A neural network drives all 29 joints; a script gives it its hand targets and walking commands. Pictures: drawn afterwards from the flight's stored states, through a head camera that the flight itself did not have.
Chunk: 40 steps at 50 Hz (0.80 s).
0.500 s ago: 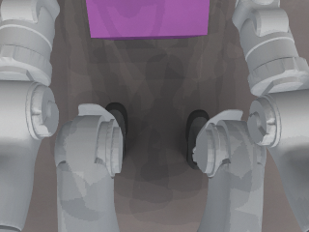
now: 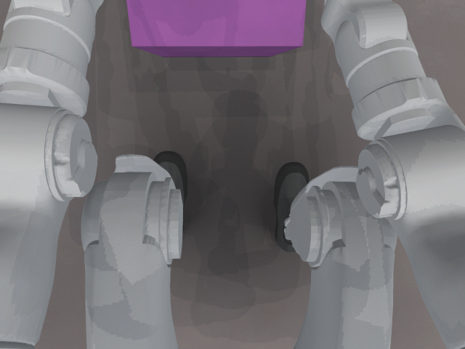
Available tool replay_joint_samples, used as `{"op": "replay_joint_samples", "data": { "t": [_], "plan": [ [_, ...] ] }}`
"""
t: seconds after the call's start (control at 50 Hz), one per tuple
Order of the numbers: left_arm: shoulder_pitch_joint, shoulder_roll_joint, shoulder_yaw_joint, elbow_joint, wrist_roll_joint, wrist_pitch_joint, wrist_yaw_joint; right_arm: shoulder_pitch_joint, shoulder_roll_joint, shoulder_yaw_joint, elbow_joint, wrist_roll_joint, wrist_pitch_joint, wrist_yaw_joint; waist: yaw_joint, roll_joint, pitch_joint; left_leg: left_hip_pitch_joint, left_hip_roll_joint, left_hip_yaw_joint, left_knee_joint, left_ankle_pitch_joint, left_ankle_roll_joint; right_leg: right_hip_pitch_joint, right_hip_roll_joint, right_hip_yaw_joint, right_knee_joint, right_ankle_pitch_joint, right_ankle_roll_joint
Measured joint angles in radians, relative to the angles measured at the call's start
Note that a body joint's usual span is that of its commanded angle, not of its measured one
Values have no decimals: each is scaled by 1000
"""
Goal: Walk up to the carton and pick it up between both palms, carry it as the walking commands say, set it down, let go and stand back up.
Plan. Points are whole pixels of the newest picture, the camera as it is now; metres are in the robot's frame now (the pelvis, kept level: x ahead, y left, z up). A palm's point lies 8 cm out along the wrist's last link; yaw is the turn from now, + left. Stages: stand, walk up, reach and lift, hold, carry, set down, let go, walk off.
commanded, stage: reach and lift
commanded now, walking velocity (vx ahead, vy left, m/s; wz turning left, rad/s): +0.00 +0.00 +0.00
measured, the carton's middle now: out of the picture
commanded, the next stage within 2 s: none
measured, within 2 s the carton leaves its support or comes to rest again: leaves its support in 0.96 s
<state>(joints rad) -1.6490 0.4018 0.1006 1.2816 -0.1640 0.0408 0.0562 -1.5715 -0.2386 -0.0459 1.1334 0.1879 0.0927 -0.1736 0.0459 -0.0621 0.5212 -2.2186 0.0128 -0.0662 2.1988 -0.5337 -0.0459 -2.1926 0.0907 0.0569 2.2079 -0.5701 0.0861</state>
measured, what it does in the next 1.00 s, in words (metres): stands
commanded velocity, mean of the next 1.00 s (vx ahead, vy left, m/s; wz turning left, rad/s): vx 0.00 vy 0.00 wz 0.00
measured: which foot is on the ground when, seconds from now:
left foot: down 0.00-1.00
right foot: down 0.00-1.00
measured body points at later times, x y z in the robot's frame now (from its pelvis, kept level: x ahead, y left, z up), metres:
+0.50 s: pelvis +0.01 -0.01 -0.01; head +0.39 +0.04 +0.23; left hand +0.56 +0.22 -0.19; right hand +0.58 -0.08 -0.19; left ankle +0.13 +0.14 -0.33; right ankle +0.12 -0.13 -0.33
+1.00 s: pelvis +0.00 +0.00 +0.00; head +0.38 +0.05 +0.23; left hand +0.55 +0.23 -0.18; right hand +0.58 -0.06 -0.18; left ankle +0.13 +0.14 -0.33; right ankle +0.12 -0.13 -0.33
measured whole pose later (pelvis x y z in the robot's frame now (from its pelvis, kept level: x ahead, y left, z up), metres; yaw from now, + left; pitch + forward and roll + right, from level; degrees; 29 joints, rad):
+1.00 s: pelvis +0.00 +0.00 +0.00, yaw +0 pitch +30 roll -1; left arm -1.54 0.38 0.17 1.03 -0.09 0.25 0.06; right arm -1.54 -0.21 -0.10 0.99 0.16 0.25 -0.22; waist 0.08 -0.08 0.53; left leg -2.19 0.00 -0.08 2.22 -0.56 -0.05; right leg -2.16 0.09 0.05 2.22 -0.60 0.08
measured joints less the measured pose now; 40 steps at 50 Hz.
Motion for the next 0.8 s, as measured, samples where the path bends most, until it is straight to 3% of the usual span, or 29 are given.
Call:
{"op": "replay_joint_samples", "data": {
  "t": [0.04, 0.1, 0.34, 0.6, 0.8],
  "plan": [
    [-20, -10, 40, 30, 47, -1, 13, -4, -3, -9, 3, -10, 3, -8, 9, 2, -2, -2, 3, -3, 0, -3, 2, -1, 2, -3, -5, -1, 1],
    [-14, -16, 59, 38, 62, -12, -7, -2, -7, -25, -2, -25, 3, 4, 11, 0, 0, 1, 2, -2, -4, -11, 3, 4, 0, -3, -8, -8, 2],
    [68, -21, 99, -115, 118, 78, -46, 35, 34, -146, -43, -95, 41, 47, 15, -34, -20, -2, 11, -9, 34, -38, -3, -10, 13, -7, 28, -25, -8],
    [128, -30, 142, -183, 139, 126, -78, 64, 40, -115, -68, -63, 74, 36, 16, -33, -65, -22, 10, -22, 48, -55, -16, -35, 13, -20, 43, -38, -21],
    [87, -15, 98, -209, 105, 157, -61, 21, 12, -66, -96, -26, 110, -3, 23, -23, 13, 16, 6, -19, 38, -41, -10, 9, 13, -15, 31, -29, -12]
  ]
}}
